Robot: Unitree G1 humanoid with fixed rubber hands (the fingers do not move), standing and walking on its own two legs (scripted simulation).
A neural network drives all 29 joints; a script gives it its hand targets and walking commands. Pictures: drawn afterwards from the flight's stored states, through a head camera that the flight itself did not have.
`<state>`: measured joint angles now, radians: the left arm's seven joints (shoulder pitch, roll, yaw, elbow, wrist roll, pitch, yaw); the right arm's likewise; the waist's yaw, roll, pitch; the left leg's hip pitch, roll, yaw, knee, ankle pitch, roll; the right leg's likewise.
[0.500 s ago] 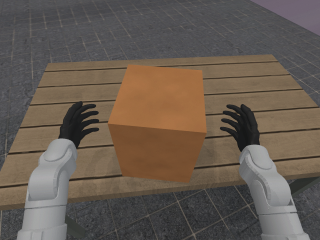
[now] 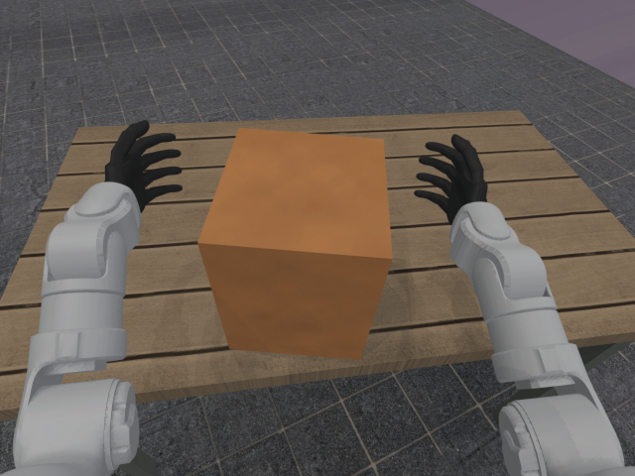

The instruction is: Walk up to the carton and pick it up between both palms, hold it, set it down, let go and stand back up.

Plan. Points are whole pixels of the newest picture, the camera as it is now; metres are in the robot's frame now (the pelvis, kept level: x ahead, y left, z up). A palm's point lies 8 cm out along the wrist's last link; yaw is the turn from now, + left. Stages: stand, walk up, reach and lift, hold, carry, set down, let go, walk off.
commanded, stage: reach and lift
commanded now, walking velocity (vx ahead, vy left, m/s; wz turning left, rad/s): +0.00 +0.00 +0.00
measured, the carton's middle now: (302, 249) +0.40 +0.01 +0.05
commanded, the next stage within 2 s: none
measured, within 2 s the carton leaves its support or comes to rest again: neither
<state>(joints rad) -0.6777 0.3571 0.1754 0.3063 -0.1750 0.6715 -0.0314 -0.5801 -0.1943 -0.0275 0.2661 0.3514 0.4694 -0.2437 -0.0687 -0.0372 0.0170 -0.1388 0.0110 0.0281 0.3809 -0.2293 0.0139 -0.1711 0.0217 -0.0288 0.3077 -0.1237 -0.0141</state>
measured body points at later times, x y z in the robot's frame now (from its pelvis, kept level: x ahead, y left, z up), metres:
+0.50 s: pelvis +0.00 +0.00 +0.00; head +0.01 +0.03 +0.45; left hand +0.46 +0.20 +0.18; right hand +0.42 -0.18 +0.17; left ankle -0.02 +0.11 -0.75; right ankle +0.03 -0.11 -0.75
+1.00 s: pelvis +0.00 +0.00 -0.01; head +0.02 +0.02 +0.44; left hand +0.44 +0.18 +0.09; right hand +0.41 -0.16 +0.08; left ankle -0.02 +0.11 -0.75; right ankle +0.03 -0.11 -0.75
